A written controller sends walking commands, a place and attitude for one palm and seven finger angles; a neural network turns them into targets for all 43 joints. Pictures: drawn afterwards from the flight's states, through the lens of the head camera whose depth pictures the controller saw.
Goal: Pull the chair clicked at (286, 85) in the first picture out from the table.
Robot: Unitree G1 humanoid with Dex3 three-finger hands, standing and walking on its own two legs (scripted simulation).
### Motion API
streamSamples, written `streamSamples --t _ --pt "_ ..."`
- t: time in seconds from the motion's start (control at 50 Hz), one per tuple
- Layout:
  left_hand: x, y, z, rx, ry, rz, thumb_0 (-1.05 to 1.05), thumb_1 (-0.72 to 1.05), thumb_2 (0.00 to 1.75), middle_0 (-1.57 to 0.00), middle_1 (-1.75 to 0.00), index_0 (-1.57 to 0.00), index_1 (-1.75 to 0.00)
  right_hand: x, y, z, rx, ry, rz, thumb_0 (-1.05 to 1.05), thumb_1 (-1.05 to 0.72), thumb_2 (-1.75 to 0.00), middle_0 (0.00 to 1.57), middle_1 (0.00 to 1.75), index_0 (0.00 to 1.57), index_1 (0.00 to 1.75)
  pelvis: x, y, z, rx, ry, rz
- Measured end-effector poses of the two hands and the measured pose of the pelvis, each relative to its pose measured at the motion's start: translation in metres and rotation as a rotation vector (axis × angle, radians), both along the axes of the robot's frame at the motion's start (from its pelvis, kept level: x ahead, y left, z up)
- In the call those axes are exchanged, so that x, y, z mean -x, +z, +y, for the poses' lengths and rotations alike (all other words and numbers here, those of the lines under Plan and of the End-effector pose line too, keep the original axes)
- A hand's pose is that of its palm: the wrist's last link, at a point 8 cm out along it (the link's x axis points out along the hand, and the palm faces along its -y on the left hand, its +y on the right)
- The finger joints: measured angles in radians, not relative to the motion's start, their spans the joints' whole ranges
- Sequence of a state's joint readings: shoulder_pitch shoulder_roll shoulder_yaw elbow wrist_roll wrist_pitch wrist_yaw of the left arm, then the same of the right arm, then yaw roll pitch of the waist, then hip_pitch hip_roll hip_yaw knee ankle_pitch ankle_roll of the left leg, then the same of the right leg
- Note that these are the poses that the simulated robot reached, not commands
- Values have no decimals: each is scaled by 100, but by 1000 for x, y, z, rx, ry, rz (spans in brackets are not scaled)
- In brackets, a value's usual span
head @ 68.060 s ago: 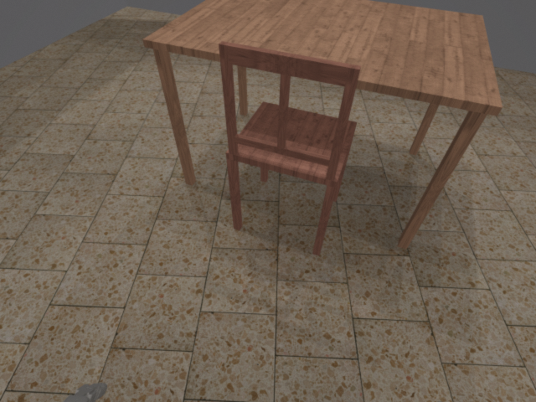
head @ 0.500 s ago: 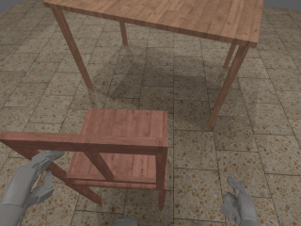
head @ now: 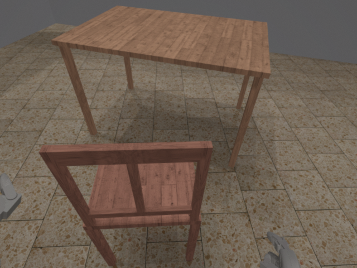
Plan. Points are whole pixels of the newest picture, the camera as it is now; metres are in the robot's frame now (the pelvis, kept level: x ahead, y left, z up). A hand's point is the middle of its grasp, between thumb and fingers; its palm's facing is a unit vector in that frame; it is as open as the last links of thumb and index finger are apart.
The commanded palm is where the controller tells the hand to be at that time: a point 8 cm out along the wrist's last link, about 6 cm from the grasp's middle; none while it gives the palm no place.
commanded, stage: step back with the hand held close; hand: left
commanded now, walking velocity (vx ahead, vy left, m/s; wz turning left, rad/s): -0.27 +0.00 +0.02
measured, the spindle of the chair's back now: (136, 188) +0.36 +0.14 -0.08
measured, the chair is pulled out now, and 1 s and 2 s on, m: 0.56 0.56 0.56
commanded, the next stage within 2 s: stop stepping back and stand still in 0.18 s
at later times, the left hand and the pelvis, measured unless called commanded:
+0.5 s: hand out of the picture +0.04 +0.22 +0.16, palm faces +0.32 -0.79 -0.52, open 7.4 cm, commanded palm +0.01 +0.26 +0.19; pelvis -0.13 -0.03 +0.01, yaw -1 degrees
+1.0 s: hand out of the picture -0.08 +0.27 +0.17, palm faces +0.56 -0.74 -0.38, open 7.4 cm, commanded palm -0.13 +0.29 +0.19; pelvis -0.24 -0.02 -0.01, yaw +4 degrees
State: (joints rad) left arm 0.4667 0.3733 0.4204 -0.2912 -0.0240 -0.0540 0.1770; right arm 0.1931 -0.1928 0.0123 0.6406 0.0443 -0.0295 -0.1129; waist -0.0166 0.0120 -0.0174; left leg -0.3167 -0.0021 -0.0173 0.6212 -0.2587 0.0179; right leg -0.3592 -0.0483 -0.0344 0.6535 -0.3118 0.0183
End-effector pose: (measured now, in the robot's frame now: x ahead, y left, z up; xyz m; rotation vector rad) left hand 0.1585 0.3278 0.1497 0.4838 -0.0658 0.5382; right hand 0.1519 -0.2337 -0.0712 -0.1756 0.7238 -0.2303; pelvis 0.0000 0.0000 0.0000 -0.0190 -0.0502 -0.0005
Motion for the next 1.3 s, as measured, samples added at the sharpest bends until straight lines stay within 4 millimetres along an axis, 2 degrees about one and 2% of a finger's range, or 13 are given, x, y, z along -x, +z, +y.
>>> streamSamples --t 0.04,0.08,0.2,0.26,0.36,0.44,0.52,0.6,0.72,0.92,1.08,1.2,1.3 --pt "8 -15 -11 54 -40 37 1 90 90 -20 -30 -21 -30 14 5 8 27 45 25 1 -91 -90 20 30 20 30 11 3 0 14 21 9" --pt "18 -10 -26 53 -112 7 2 89 90 -21 -30 -21 -30 25 7 13 53 97 51 1 -91 -90 20 30 20 30 21 4 -1 31 41 31" --pt "57 62 -44 -271 -264 -168 2 88 90 -22 -30 -21 -30 41 -2 16 65 184 75 1 -90 -90 20 30 21 30 53 0 -10 52 30 121" --pt "69 78 -46 -382 -268 -158 2 89 90 -22 -30 -21 -30 48 -15 13 27 190 63 1 -90 -90 20 30 21 30 80 -3 -16 30 -11 126" --pt "93 59 -61 -301 -266 16 1 89 90 -21 -30 -21 -30 78 -27 -3 -77 118 -11 1 -90 -90 20 30 21 30 124 -3 -22 64 -34 49" --pt "133 41 -76 -160 -265 76 1 89 90 -21 -30 -21 -30 124 -17 -23 -105 7 13 1 -91 -90 20 30 21 30 130 4 -29 15 -18 20" --pt "157 28 -64 -85 -183 23 1 88 90 -22 -30 -22 -30 162 0 -46 -15 -11 57 1 -91 -90 20 30 20 30 135 11 -36 -37 -4 36" --pt "170 27 -47 -53 -105 -121 1 88 90 -22 -30 -22 -30 183 4 -62 92 12 64 1 -91 -90 20 30 20 30 157 3 -31 -17 51 24" --pt "204 47 -56 -116 -172 -154 2 89 90 -21 -30 -21 -30 202 16 -50 68 26 -20 1 -91 -90 20 30 20 30 195 6 -24 -3 42 1" --pt "272 50 -38 -164 -68 -142 1 88 90 -22 -30 -21 -30 234 -8 -5 -5 150 43 1 -91 -90 20 30 20 30 236 2 -26 13 78 15" --pt "275 25 -25 -71 -45 -199 1 89 90 -21 -30 -21 -30 261 -15 6 8 128 43 1 -91 -90 20 30 21 30 254 -9 -16 16 81 -10" --pt "280 48 -41 -126 -99 -165 2 89 90 -21 -30 -21 -30 273 -4 8 -38 146 68 1 -91 -90 20 30 21 30 255 8 -24 21 104 51" --pt "289 63 -53 -238 -132 -108 1 89 90 -21 -30 -21 -30 267 -19 -6 -35 159 96 1 -90 -90 20 30 21 30 257 4 -30 19 92 66"
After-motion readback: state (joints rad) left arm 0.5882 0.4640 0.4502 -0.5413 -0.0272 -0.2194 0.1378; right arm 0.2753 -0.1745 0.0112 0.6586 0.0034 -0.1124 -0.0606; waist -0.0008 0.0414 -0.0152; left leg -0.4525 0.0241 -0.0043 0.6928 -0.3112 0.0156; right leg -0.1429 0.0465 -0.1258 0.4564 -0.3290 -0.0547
